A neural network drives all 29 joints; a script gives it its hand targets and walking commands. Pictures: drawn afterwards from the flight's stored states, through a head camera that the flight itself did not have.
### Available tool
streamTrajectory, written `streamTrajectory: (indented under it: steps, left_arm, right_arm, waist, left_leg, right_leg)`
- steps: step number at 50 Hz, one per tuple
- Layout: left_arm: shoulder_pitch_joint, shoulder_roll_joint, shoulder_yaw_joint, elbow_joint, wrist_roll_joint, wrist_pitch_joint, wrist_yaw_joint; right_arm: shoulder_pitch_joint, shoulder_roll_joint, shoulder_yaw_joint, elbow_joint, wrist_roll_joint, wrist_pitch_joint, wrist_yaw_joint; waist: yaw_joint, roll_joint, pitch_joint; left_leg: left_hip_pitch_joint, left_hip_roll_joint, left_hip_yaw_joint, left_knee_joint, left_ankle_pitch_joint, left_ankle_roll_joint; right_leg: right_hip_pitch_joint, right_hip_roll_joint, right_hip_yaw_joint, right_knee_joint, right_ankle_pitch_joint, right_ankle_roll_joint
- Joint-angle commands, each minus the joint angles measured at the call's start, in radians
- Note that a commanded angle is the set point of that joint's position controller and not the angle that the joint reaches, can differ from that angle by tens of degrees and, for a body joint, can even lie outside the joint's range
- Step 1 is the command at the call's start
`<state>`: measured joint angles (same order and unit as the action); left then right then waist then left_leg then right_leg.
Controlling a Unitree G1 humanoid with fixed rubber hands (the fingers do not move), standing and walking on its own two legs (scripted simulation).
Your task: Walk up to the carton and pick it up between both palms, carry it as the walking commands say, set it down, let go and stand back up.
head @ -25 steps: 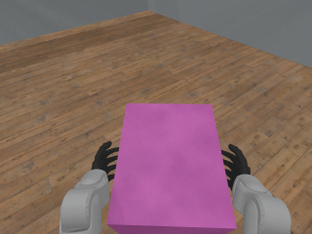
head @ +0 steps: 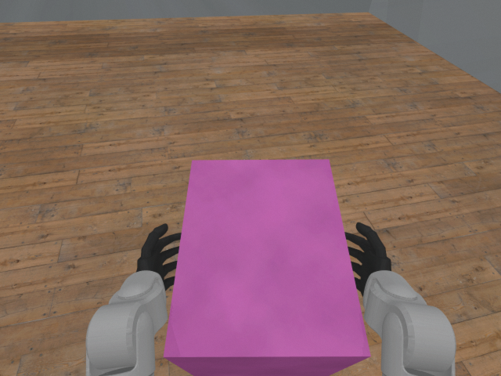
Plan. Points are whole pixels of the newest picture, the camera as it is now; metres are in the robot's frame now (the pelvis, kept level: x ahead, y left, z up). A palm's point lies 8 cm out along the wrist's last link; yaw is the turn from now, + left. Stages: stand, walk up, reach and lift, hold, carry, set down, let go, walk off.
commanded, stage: carry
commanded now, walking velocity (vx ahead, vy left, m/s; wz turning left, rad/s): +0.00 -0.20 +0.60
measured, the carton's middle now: (260, 270) +0.29 +0.00 +0.04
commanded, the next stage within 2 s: none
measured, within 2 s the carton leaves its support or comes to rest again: neither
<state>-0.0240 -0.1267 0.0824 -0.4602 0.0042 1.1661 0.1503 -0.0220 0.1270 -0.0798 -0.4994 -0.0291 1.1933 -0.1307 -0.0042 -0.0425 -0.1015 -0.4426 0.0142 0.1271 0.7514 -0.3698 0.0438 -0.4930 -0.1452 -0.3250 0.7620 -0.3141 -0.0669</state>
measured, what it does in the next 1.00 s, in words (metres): walks backwards, turning left: right foot, then left foot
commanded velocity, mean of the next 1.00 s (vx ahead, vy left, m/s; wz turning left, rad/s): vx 0.00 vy -0.05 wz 0.29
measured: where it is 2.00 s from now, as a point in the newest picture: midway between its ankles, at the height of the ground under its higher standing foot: outside the picture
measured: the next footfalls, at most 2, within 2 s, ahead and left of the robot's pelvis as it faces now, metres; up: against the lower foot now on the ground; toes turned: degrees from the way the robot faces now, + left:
right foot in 0.30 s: +0.02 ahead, -0.20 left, +0.00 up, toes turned +3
left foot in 0.52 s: -0.05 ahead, +0.03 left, +0.00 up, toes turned +18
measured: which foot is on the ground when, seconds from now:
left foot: down 0.00-0.30, up 0.32-0.50, down 0.52-1.00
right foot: down 0.00-0.00, up 0.02-0.28, down 0.30-1.00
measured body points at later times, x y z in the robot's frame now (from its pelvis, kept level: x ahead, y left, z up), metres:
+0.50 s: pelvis -0.07 -0.09 +0.01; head -0.09 -0.10 +0.46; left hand +0.14 +0.11 +0.10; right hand +0.20 -0.19 +0.09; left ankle -0.08 +0.02 -0.70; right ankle -0.02 -0.20 -0.71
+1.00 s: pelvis -0.15 -0.11 +0.01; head -0.16 -0.12 +0.46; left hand +0.06 +0.10 +0.10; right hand +0.13 -0.20 +0.09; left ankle -0.09 +0.02 -0.70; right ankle -0.02 -0.20 -0.71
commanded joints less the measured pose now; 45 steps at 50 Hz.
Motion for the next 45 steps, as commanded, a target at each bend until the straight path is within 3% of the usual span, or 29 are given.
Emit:
streamTrajectory:
  steps: [1, 2, 4, 5, 7, 9, 10, 12, 13, 14, 15, 16, 18, 20, 21, 23, 25, 26, 27, 28, 29, 31, 32, 33, 36, 37, 41, 42, 45]
  left_arm:
    - [-0.477, -0.811, -0.73, -0.205, -0.289, -0.004, -0.141]
    - [-0.482, -0.834, -0.746, -0.226, -0.303, -0.011, -0.147]
    - [-0.588, -0.873, -0.793, -0.292, -0.331, -0.029, -0.152]
    - [-0.609, -0.884, -0.793, -0.292, -0.332, -0.033, -0.157]
    - [-0.556, -0.906, -0.794, -0.278, -0.341, -0.032, -0.16]
    - [-0.515, -0.886, -0.784, -0.242, -0.329, -0.024, -0.156]
    - [-0.534, -0.904, -0.801, -0.277, -0.346, -0.028, -0.154]
    - [-0.471, -0.885, -0.775, -0.259, -0.34, -0.029, -0.158]
    - [-0.414, -0.896, -0.758, -0.227, -0.339, -0.029, -0.161]
    - [-0.346, -0.856, -0.712, -0.183, -0.306, -0.022, -0.16]
    - [-0.359, -0.821, -0.708, -0.176, -0.304, -0.027, -0.165]
    - [-0.345, -0.795, -0.689, -0.156, -0.292, -0.026, -0.165]
    - [-0.386, -0.828, -0.705, -0.162, -0.297, -0.022, -0.166]
    - [-0.431, -0.812, -0.69, -0.187, -0.28, -0.028, -0.161]
    - [-0.434, -0.811, -0.688, -0.213, -0.279, -0.029, -0.158]
    - [-0.463, -0.832, -0.67, -0.235, -0.27, -0.039, -0.157]
    - [-0.471, -0.805, -0.671, -0.237, -0.277, -0.027, -0.151]
    - [-0.466, -0.776, -0.667, -0.204, -0.27, -0.021, -0.144]
    - [-0.475, -0.781, -0.681, -0.193, -0.275, -0.008, -0.143]
    - [-0.448, -0.73, -0.651, -0.152, -0.251, 0.003, -0.137]
    - [-0.457, -0.729, -0.666, -0.141, -0.255, 0.013, -0.141]
    - [-0.505, -0.76, -0.705, -0.161, -0.28, 0.01, -0.152]
    - [-0.509, -0.744, -0.703, -0.17, -0.29, 0.012, -0.161]
    - [-0.563, -0.76, -0.715, -0.185, -0.298, 0.009, -0.157]
    - [-0.604, -0.798, -0.728, -0.183, -0.31, 0.007, -0.16]
    - [-0.633, -0.81, -0.744, -0.219, -0.326, 0.004, -0.163]
    - [-0.6, -0.825, -0.719, -0.179, -0.314, 0.013, -0.164]
    - [-0.531, -0.81, -0.688, -0.121, -0.288, 0.021, -0.161]
    - [-0.474, -0.778, -0.659, -0.128, -0.271, 0.016, -0.154]
  right_arm:
    - [-0.36, 0.76, 0.61, -0.109, 0.273, -0.02, 0.138]
    - [-0.369, 0.782, 0.625, -0.126, 0.288, -0.029, 0.145]
    - [-0.397, 0.844, 0.614, -0.122, 0.292, -0.047, 0.151]
    - [-0.443, 0.854, 0.625, -0.14, 0.309, -0.053, 0.158]
    - [-0.461, 0.849, 0.644, -0.202, 0.307, -0.064, 0.153]
    - [-0.427, 0.831, 0.646, -0.184, 0.298, -0.056, 0.148]
    - [-0.458, 0.841, 0.651, -0.226, 0.307, -0.064, 0.15]
    - [-0.438, 0.829, 0.68, -0.258, 0.311, -0.063, 0.142]
    - [-0.458, 0.814, 0.692, -0.303, 0.312, -0.065, 0.133]
    - [-0.414, 0.784, 0.705, -0.276, 0.306, -0.053, 0.127]
    - [-0.381, 0.765, 0.692, -0.246, 0.273, -0.042, 0.122]
    - [-0.465, 0.728, 0.698, -0.278, 0.289, -0.042, 0.124]
    - [-0.488, 0.77, 0.708, -0.229, 0.309, -0.038, 0.13]
    - [-0.492, 0.783, 0.701, -0.195, 0.315, -0.026, 0.138]
    - [-0.458, 0.784, 0.702, -0.18, 0.319, -0.019, 0.143]
    - [-0.55, 0.816, 0.743, -0.252, 0.361, -0.031, 0.153]
    - [-0.476, 0.803, 0.701, -0.173, 0.333, -0.019, 0.144]
    - [-0.467, 0.783, 0.682, -0.155, 0.315, -0.019, 0.136]
    - [-0.46, 0.757, 0.654, -0.142, 0.3, -0.015, 0.133]
    - [-0.448, 0.724, 0.643, -0.106, 0.28, -0.007, 0.125]
    - [-0.423, 0.715, 0.629, -0.058, 0.261, -0.002, 0.125]
    - [-0.406, 0.74, 0.599, -0.057, 0.244, -0.019, 0.123]
    - [-0.399, 0.741, 0.588, -0.056, 0.234, -0.022, 0.12]
    - [-0.425, 0.762, 0.585, -0.049, 0.239, -0.019, 0.121]
    - [-0.47, 0.774, 0.586, -0.076, 0.235, -0.023, 0.12]
    - [-0.475, 0.788, 0.582, -0.086, 0.243, -0.023, 0.124]
    - [-0.518, 0.789, 0.594, -0.135, 0.243, -0.026, 0.118]
    - [-0.515, 0.759, 0.601, -0.152, 0.236, -0.019, 0.113]
    - [-0.505, 0.758, 0.626, -0.154, 0.266, -0.006, 0.121]
  waist:
    - [0.001, 0.335, -0.28]
    - [-0.014, 0.264, -0.269]
    - [-0.016, 0.23, -0.261]
    - [-0.012, 0.223, -0.224]
    - [-0.009, 0.263, -0.21]
    - [-0.01, 0.248, -0.247]
    - [-0.009, 0.332, -0.248]
    - [-0.012, 0.26, -0.316]
    - [0.003, 0.214, -0.371]
    - [0.009, 0.1, -0.393]
    - [0.008, -0.246, -0.381]
    - [0.011, -0.39, -0.347]
    - [0.005, -0.149, -0.341]
    - [0.005, -0.212, -0.266]
    - [0.007, -0.209, -0.283]
    - [0.003, -0.199, -0.275]
    - [-0.014, -0.114, -0.278]
    - [-0.006, -0.078, -0.312]
    - [0.004, 0.157, -0.309]
    - [0.011, 0.171, -0.311]
    - [0.014, 0.191, -0.269]
    - [0.007, 0.17, -0.268]
    - [0.001, 0.103, -0.254]
    - [-0.002, 0.05, -0.222]
    - [-0.003, 0.026, -0.182]
    - [0.0, 0.083, -0.189]
    - [0.006, 0.086, -0.151]
    - [0.006, 0.011, -0.132]
    - [0.01, -0.042, -0.2]
  left_leg:
    - [0.394, 0.476, -0.701, -0.34, 0.771, 0.186]
    - [0.385, 0.433, -0.615, -0.326, 0.638, 0.213]
    - [0.243, 0.364, -0.557, -0.39, 0.266, 0.167]
    - [0.199, 0.332, -0.519, -0.42, 0.186, 0.146]
    - [0.111, 0.268, -0.415, -0.418, 0.188, 0.109]
    - [0.13, 0.262, -0.43, -0.425, 0.123, 0.101]
    - [0.144, 0.244, -0.394, -0.386, 0.209, 0.091]
    - [0.17, 0.228, -0.415, -0.352, 0.246, 0.075]
    - [0.127, 0.196, -0.367, -0.296, 0.239, 0.049]
    - [0.03, 0.091, -0.241, -0.191, 0.138, -0.005]
    - [-0.143, -0.039, -0.106, 0.041, -0.045, -0.06]
    - [-0.204, -0.025, -0.033, 0.232, -0.231, -0.074]
    - [-0.132, 0.022, -0.08, 0.218, -0.14, -0.061]
    - [-0.053, 0.031, -0.059, 0.129, -0.069, -0.057]
    - [-0.016, 0.026, -0.057, 0.089, -0.051, -0.052]
    - [0.033, 0.008, -0.024, -0.054, 0.025, -0.041]
    - [0.131, 0.026, -0.059, -0.272, 0.129, -0.04]
    - [0.194, 0.089, -0.139, -0.294, 0.236, -0.041]
    - [0.25, 0.196, -0.297, -0.287, 0.549, -0.002]
    - [0.256, 0.245, -0.344, -0.307, 0.533, 0.018]
    - [0.218, 0.231, -0.306, -0.312, 0.433, 0.029]
    - [0.111, 0.145, -0.234, -0.299, 0.23, 0.021]
    - [0.07, 0.096, -0.171, -0.26, 0.139, -0.005]
    - [0.059, 0.06, -0.136, -0.266, 0.042, -0.02]
    - [0.119, 0.067, -0.152, -0.29, 0.025, -0.016]
    - [0.149, 0.071, -0.154, -0.317, -0.011, -0.007]
    - [0.004, 0.087, -0.208, -0.37, -0.099, -0.001]
    - [-0.01, 0.091, -0.213, -0.36, -0.088, -0.006]
    - [-0.038, 0.037, -0.167, -0.29, -0.105, -0.013]
  right_leg:
    - [-0.288, 0.042, 0.262, 0.294, -0.297, 0.135]
    - [-0.279, 0.036, 0.305, 0.319, -0.245, 0.125]
    - [-0.209, 0.027, 0.343, 0.33, -0.158, 0.115]
    - [-0.192, 0.037, 0.327, 0.321, -0.145, 0.121]
    - [-0.118, 0.059, 0.275, 0.245, -0.122, 0.121]
    - [-0.056, 0.087, 0.268, 0.16, -0.095, 0.118]
    - [-0.019, 0.099, 0.253, 0.058, -0.086, 0.121]
    - [0.12, 0.14, 0.215, -0.13, -0.089, 0.118]
    - [0.261, 0.147, 0.183, -0.305, -0.035, 0.111]
    - [0.401, 0.046, 0.26, -0.43, -0.036, 0.067]
    - [0.473, -0.203, 0.553, -0.477, 0.219, 0.013]
    - [0.422, -0.295, 0.583, -0.427, 0.222, -0.062]
    - [0.362, -0.227, 0.432, -0.354, 0.357, -0.061]
    - [0.27, -0.145, 0.339, -0.313, 0.453, -0.041]
    - [0.213, -0.143, 0.35, -0.315, 0.307, -0.035]
    - [0.219, -0.131, 0.335, -0.28, 0.329, -0.022]
    - [0.231, -0.105, 0.304, -0.226, 0.376, 0.018]
    - [0.219, -0.089, 0.301, -0.168, 0.361, 0.044]
    - [0.112, -0.041, 0.282, -0.073, 0.269, 0.09]
    - [0.083, 0.005, 0.253, -0.086, 0.085, 0.112]
    - [0.096, 0.018, 0.256, -0.151, 0.031, 0.113]
    - [0.195, -0.014, 0.271, -0.203, 0.084, 0.102]
    - [0.239, -0.041, 0.29, -0.25, 0.15, 0.095]
    - [0.195, -0.068, 0.323, -0.298, 0.057, 0.079]
    - [0.068, -0.06, 0.347, -0.39, -0.174, 0.073]
    - [0.046, -0.049, 0.334, -0.385, -0.192, 0.072]
    - [0.121, -0.037, 0.285, -0.325, -0.201, 0.091]
    - [0.125, -0.042, 0.277, -0.326, -0.209, 0.096]
    - [0.153, -0.079, 0.283, -0.361, -0.316, 0.094]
